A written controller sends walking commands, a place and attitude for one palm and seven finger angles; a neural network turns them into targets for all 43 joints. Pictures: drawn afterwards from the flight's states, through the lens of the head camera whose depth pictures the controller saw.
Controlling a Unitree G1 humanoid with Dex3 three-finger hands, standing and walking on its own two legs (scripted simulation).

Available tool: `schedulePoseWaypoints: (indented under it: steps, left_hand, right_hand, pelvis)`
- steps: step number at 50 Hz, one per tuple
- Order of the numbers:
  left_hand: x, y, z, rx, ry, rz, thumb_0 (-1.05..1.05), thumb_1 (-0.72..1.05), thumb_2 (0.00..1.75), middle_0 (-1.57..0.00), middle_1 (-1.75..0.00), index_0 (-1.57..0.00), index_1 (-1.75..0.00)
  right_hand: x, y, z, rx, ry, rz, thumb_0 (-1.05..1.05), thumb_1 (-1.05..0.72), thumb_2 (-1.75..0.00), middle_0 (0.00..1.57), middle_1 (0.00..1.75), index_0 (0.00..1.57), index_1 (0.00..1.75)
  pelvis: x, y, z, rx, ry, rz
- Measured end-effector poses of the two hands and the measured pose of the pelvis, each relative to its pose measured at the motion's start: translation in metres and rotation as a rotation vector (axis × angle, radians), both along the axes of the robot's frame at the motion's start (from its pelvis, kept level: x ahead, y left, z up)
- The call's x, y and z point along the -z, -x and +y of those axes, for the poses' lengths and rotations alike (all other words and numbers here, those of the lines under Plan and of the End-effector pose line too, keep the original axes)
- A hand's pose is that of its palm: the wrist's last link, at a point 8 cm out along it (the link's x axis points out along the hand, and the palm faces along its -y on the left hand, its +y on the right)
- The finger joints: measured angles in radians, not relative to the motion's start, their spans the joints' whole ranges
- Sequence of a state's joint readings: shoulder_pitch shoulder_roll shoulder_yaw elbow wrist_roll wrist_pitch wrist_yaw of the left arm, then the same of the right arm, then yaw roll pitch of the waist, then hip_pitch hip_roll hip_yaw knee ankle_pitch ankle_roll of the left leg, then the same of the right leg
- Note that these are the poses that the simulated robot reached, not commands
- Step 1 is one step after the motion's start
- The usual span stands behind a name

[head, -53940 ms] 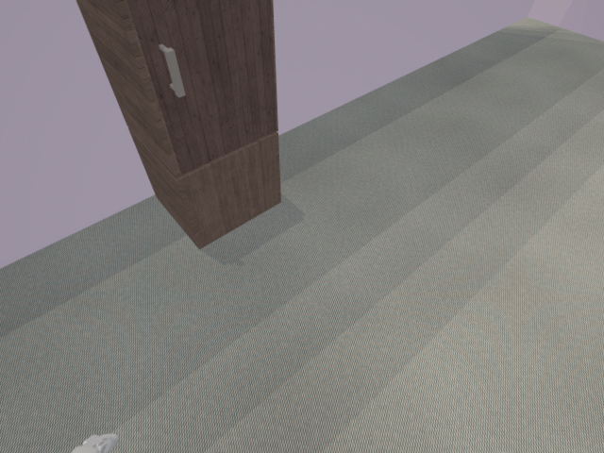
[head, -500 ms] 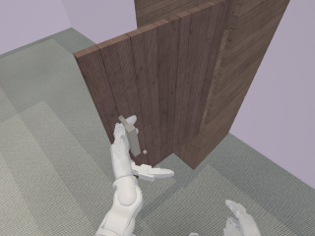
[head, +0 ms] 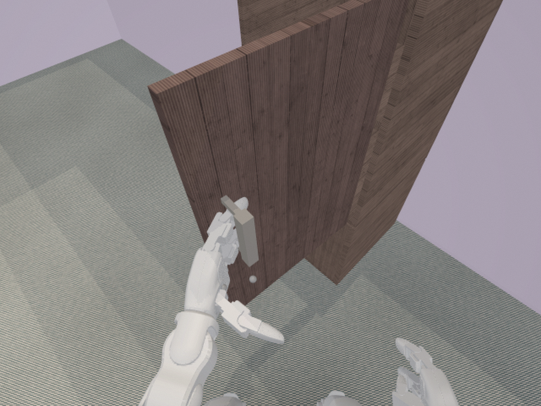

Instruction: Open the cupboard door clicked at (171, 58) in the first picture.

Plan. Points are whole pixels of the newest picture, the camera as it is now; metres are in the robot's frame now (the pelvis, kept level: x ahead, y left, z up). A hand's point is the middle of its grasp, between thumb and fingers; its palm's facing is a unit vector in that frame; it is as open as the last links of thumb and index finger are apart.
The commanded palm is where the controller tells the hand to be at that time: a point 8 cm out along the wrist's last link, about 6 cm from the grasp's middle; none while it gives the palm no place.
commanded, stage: slide the hand sideways off the handle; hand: left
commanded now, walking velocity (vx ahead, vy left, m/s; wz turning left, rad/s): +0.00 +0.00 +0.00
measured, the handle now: (239, 231) +0.36 +0.07 +0.06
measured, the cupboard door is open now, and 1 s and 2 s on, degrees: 85 85 85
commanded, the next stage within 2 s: draw the hand back to the body in 0.82 s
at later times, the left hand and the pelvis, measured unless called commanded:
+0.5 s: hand (217, 308) +0.24 +0.08 +0.06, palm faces -0.08 -1.00 -0.03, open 16.3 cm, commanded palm +0.21 +0.14 +0.06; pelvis +0.01 -0.01 -0.01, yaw +1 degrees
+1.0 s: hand (189, 331) +0.21 +0.11 +0.06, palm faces -0.09 -0.99 -0.05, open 16.4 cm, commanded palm +0.19 +0.18 +0.07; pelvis +0.01 -0.01 -0.02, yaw +1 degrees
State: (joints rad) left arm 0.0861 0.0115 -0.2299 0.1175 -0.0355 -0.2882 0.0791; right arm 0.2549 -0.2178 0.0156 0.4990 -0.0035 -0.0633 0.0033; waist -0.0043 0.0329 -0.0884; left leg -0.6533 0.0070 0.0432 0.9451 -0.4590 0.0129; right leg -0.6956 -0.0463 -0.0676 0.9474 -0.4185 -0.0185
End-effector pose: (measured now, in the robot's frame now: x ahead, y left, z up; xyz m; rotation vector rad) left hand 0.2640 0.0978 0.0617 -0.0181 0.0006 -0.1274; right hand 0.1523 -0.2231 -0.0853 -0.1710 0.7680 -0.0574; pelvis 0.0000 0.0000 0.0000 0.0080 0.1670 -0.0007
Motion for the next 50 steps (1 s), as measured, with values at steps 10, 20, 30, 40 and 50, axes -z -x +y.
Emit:
schedulePoseWaypoints:
  steps: [10,20,30,40,50]
  left_hand:
    - [0.003,0.020,0.022,-0.017,-0.040,0.014,-0.01,-0.50,0.30,-0.16,-0.31,-0.15,-0.30]
    - [0.001,0.035,0.035,-0.040,-0.047,0.020,-0.01,-0.50,0.30,-0.15,-0.30,-0.15,-0.30]
    - [-0.003,0.057,0.051,-0.061,-0.055,0.036,-0.01,-0.50,0.30,-0.15,-0.30,-0.15,-0.30]
    - [0.001,0.072,0.068,-0.060,-0.074,0.035,-0.01,-0.50,0.30,-0.15,-0.30,-0.15,-0.30]
    - [-0.002,0.072,0.072,-0.040,-0.071,0.025,-0.01,-0.50,0.30,-0.15,-0.30,-0.15,-0.30]
  right_hand:
    - [-0.002,-0.012,0.002,-0.011,0.000,-0.032,0.01,-0.90,-0.90,0.20,0.30,0.20,0.30]
    - [-0.004,-0.030,0.003,-0.032,-0.001,-0.081,0.01,-0.90,-0.90,0.21,0.30,0.20,0.30]
    - [-0.005,-0.037,-0.005,-0.025,0.004,-0.106,0.01,-0.90,-0.90,0.21,0.30,0.20,0.30]
    - [0.000,-0.036,-0.015,-0.012,0.029,-0.120,0.01,-0.90,-0.90,0.21,0.30,0.20,0.30]
    - [0.000,-0.030,-0.013,0.003,0.031,-0.130,0.01,-0.90,-0.90,0.21,0.30,0.20,0.30]
  pelvis:
    - [0.004,-0.003,-0.001,-0.002,0.007,0.001]
    - [0.007,-0.009,-0.005,-0.012,0.009,0.015]
    - [0.010,-0.015,-0.010,-0.015,0.009,0.025]
    - [0.018,-0.012,-0.013,-0.020,0.016,0.036]
    - [0.019,-0.008,-0.011,-0.020,0.021,0.034]
